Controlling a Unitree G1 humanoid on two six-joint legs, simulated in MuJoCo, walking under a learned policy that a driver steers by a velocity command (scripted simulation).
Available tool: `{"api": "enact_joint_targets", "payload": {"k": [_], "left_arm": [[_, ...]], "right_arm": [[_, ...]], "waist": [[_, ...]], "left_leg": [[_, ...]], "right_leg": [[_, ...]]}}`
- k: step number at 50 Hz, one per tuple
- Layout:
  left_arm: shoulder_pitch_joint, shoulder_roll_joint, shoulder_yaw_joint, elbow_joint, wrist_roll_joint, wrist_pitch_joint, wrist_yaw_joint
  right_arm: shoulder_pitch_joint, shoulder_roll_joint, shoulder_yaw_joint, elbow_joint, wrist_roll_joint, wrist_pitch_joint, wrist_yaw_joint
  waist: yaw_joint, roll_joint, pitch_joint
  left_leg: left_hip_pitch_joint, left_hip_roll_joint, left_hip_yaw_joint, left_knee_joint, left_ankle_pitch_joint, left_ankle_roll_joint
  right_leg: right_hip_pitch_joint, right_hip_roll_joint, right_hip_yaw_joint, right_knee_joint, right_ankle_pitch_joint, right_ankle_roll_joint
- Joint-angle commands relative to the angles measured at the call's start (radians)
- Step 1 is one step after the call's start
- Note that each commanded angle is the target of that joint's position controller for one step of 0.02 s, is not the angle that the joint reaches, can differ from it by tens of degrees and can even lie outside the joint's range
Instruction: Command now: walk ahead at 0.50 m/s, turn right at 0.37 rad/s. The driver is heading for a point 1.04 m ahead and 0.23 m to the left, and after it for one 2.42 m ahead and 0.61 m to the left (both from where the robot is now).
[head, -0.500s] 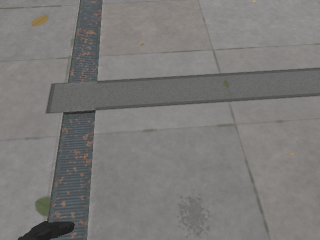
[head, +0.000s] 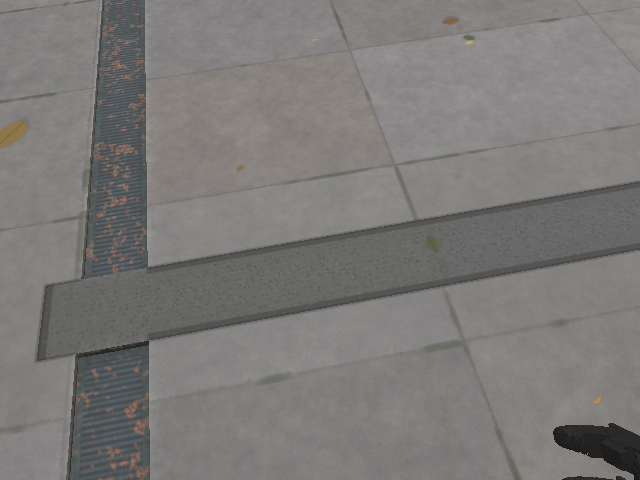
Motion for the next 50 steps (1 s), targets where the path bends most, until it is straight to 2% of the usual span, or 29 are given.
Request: {"api": "enact_joint_targets", "payload": {"k": [1, 2, 3, 4, 5, 6, 7, 8, 9, 10, 12, 14, 17, 21, 23, 25, 26, 27, 28, 29, 30, 31, 32, 33, 35, 39, 44, 48, 50], "left_arm": [[0.008, 0.142, 0.039, -0.029, 0.003, -0.001, 0.005], [-0.002, 0.124, 0.031, -0.03, 0.005, 0.001, 0.002], [-0.012, 0.086, 0.015, -0.044, 0.015, 0.0, -0.001], [0.106, 0.036, -0.004, -0.051, -0.001, -0.009, -0.001], [0.131, 0.059, -0.007, -0.045, -0.008, -0.018, 0.001], [0.034, 0.134, 0.011, -0.05, -0.018, -0.022, -0.001], [-0.056, 0.14, 0.012, -0.068, -0.012, -0.023, -0.001], [-0.113, 0.129, 0.01, -0.085, 0.003, -0.028, -0.005], [-0.12, 0.116, 0.013, -0.085, 0.012, -0.029, -0.008], [-0.104, 0.097, 0.01, -0.078, 0.011, -0.029, -0.012], [-0.095, 0.062, 0.001, -0.072, 0.012, -0.026, -0.015], [-0.154, 0.043, -0.009, -0.094, 0.019, -0.029, -0.014], [-0.258, 0.02, -0.021, -0.116, 0.022, -0.041, -0.021], [-0.38, 0.021, -0.022, -0.146, 0.01, -0.058, -0.039], [-0.408, 0.039, -0.014, -0.158, 0.006, -0.067, -0.048], [-0.371, 0.07, -0.002, -0.149, 0.006, -0.075, -0.05], [-0.295, 0.093, 0.012, -0.128, 0.008, -0.077, -0.045], [-0.169, 0.138, 0.034, -0.097, 0.017, -0.079, -0.036], [0.011, 0.214, 0.054, -0.078, 0.036, -0.074, -0.023], [0.05, 0.261, 0.064, -0.051, 0.033, -0.057, -0.029], [0.04, 0.16, 0.042, -0.055, 0.027, -0.052, -0.029], [-0.017, 0.116, 0.027, -0.053, 0.02, -0.053, -0.026], [-0.086, 0.092, 0.017, -0.052, 0.024, -0.055, -0.027], [-0.132, 0.066, 0.01, -0.047, 0.028, -0.057, -0.03], [-0.18, 0.049, 0.011, -0.033, 0.035, -0.07, -0.03], [-0.182, 0.089, 0.03, 0.007, 0.033, -0.085, -0.022], [-0.149, 0.139, 0.044, 0.042, 0.024, -0.07, -0.01], [-0.102, 0.175, 0.058, 0.077, 0.001, -0.047, -0.009], [-0.106, 0.203, 0.066, 0.082, -0.009, -0.033, -0.007]], "right_arm": [[-0.016, -0.125, -0.044, -0.066, 0.002, -0.026, 0.002], [0.068, -0.146, -0.058, -0.044, -0.004, -0.03, -0.004], [0.204, -0.183, -0.071, -0.027, -0.017, -0.034, -0.01], [0.344, -0.27, -0.097, 0.001, -0.028, -0.026, -0.013], [0.395, -0.221, -0.09, 0.035, 0.004, -0.018, 0.001], [0.349, -0.156, -0.07, 0.029, 0.021, -0.014, 0.0], [0.29, -0.131, -0.06, 0.016, 0.011, -0.005, -0.004], [0.25, -0.111, -0.05, 0.018, 0.002, 0.001, -0.005], [0.227, -0.091, -0.041, 0.018, -0.007, -0.001, -0.008], [0.218, -0.084, -0.038, 0.02, -0.011, -0.002, -0.008], [0.23, -0.096, -0.04, 0.033, -0.001, -0.007, -0.009], [0.248, -0.13, -0.048, 0.048, 0.007, -0.008, -0.014], [0.286, -0.149, -0.051, 0.07, 0.017, 0.002, -0.02], [0.377, -0.165, -0.052, 0.108, 0.028, 0.022, -0.026], [0.395, -0.17, -0.054, 0.116, 0.032, 0.034, -0.031], [0.391, -0.188, -0.061, 0.12, 0.03, 0.045, -0.038], [0.377, -0.188, -0.06, 0.118, 0.03, 0.048, -0.04], [0.375, -0.161, -0.05, 0.111, 0.022, 0.047, -0.04], [0.36, -0.089, -0.024, 0.072, -0.005, 0.042, -0.039], [0.511, 0.002, 0.002, 0.058, 0.019, 0.027, -0.036], [0.456, -0.108, -0.025, 0.074, 0.044, 0.025, -0.039], [0.358, -0.153, -0.043, 0.049, 0.052, 0.026, -0.039], [0.319, -0.141, -0.044, 0.042, 0.043, 0.032, -0.042], [0.304, -0.127, -0.047, 0.036, 0.031, 0.039, -0.041], [0.325, -0.086, -0.046, 0.038, 0.035, 0.061, -0.035], [0.258, -0.054, -0.041, -0.004, 0.023, 0.084, -0.031], [0.111, -0.036, -0.028, -0.053, 0.023, 0.072, 0.003], [0.018, -0.058, -0.032, -0.108, 0.022, 0.077, 0.021], [0.035, -0.083, -0.045, -0.123, 0.018, 0.081, 0.024]], "waist": [[-0.046, -0.176, -0.007], [-0.09, -0.171, -0.053], [-0.154, -0.13, -0.18], [-0.15, 0.102, -0.343], [-0.156, 0.24, -0.348], [-0.173, 0.121, -0.193], [-0.163, 0.044, -0.1], [-0.143, 0.01, -0.021], [-0.116, 0.023, -0.005], [-0.099, 0.045, -0.004], [-0.09, 0.059, -0.014], [-0.101, 0.04, -0.001], [-0.136, 0.023, 0.009], [-0.175, 0.022, 0.028], [-0.167, 0.031, 0.03], [-0.128, 0.05, 0.013], [-0.079, 0.047, -0.026], [-0.017, 0.033, -0.117], [0.055, -0.087, -0.287], [-0.011, -0.371, -0.425], [0.024, -0.254, -0.343], [0.024, -0.195, -0.197], [-0.009, -0.143, -0.126], [-0.036, -0.151, -0.073], [-0.081, -0.171, -0.034], [-0.092, -0.115, 0.013], [-0.043, -0.084, 0.044], [-0.023, -0.083, 0.071], [-0.053, -0.106, 0.038]], "left_leg": [[0.122, -0.009, 0.031, -0.04, -0.083, 0.049], [0.246, -0.021, 0.052, -0.078, -0.085, 0.08], [0.479, 0.081, -0.037, -0.038, -0.065, 0.141], [0.86, 0.286, -0.406, -0.053, -0.202, 0.3], [0.919, 0.373, -0.698, -0.196, -0.454, 0.348], [0.804, 0.352, -0.63, -0.228, -0.582, 0.307], [0.68, 0.314, -0.499, -0.24, -0.534, 0.274], [0.558, 0.271, -0.402, -0.271, -0.437, 0.266], [0.489, 0.238, -0.338, -0.293, -0.352, 0.254], [0.446, 0.211, -0.292, -0.313, -0.287, 0.249], [0.415, 0.194, -0.217, -0.341, -0.176, 0.264], [0.414, 0.196, -0.163, -0.366, -0.083, 0.276], [0.411, 0.162, -0.08, -0.37, -0.012, 0.251], [0.423, 0.165, -0.083, -0.333, -0.008, 0.235], [0.468, 0.189, -0.122, -0.293, -0.019, 0.22], [0.496, 0.207, -0.153, -0.236, 0.016, 0.199], [0.481, 0.184, -0.136, -0.156, 0.105, 0.179], [0.417, 0.128, -0.1, 0.005, 0.137, 0.148], [0.228, 0.051, -0.046, 0.316, -0.108, 0.105], [-0.102, -0.057, 0.01, 0.621, -0.636, 0.056], [-0.199, -0.005, -0.061, 0.735, -0.618, 0.053], [-0.238, 0.03, -0.045, 0.751, -0.524, 0.057], [-0.203, 0.065, -0.027, 0.727, -0.447, 0.05], [-0.175, 0.088, -0.027, 0.689, -0.396, 0.044], [-0.092, 0.114, -0.023, 0.652, -0.346, 0.036], [-0.136, 0.128, -0.024, 0.529, -0.229, 0.014], [-0.087, 0.106, 0.047, 0.253, -0.023, 0.036], [-0.102, 0.087, 0.089, 0.152, -0.096, 0.081], [-0.029, 0.037, 0.14, 0.134, -0.197, 0.118]], "right_leg": [[-0.008, -0.277, 0.197, -0.011, 0.391, -0.112], [-0.008, -0.234, 0.172, 0.081, 0.512, -0.091], [-0.086, -0.186, 0.124, 0.29, 0.49, -0.059], [-0.415, -0.049, 0.003, 0.642, 0.215, 0.027], [-0.613, -0.02, -0.001, 0.824, -0.221, 0.05], [-0.702, -0.072, 0.027, 0.893, -0.17, 0.046], [-0.702, -0.115, -0.018, 0.887, -0.097, 0.044], [-0.692, -0.147, -0.048, 0.825, -0.041, 0.044], [-0.65, -0.184, -0.057, 0.764, 0.007, 0.043], [-0.606, -0.199, -0.07, 0.728, 0.032, 0.047], [-0.584, -0.21, -0.099, 0.665, 0.059, 0.06], [-0.609, -0.22, -0.116, 0.553, 0.131, 0.076], [-0.569, -0.209, -0.14, 0.35, 0.3, 0.086], [-0.48, -0.156, -0.156, 0.177, 0.407, 0.098], [-0.458, -0.144, -0.14, 0.119, 0.376, 0.086], [-0.375, -0.134, -0.139, 0.076, 0.315, 0.066], [-0.252, -0.122, -0.154, 0.038, 0.306, 0.043], [-0.044, -0.152, -0.142, 0.045, 0.314, 0.01], [0.25, -0.354, 0.051, 0.093, 0.333, -0.056], [0.509, -0.561, 0.45, 0.007, 0.134, -0.199], [0.426, -0.524, 0.487, -0.071, -0.053, -0.176], [0.3, -0.486, 0.332, -0.095, -0.044, -0.137], [0.175, -0.443, 0.226, -0.125, 0.055, -0.119], [0.081, -0.412, 0.146, -0.158, 0.132, -0.118], [-0.035, -0.376, 0.023, -0.219, 0.224, -0.111], [-0.067, -0.389, -0.12, -0.272, 0.362, -0.131], [-0.03, -0.369, -0.279, -0.277, 0.403, -0.098], [0.095, -0.407, -0.326, -0.226, 0.452, -0.068], [0.14, -0.41, -0.358, -0.118, 0.71, -0.046]]}}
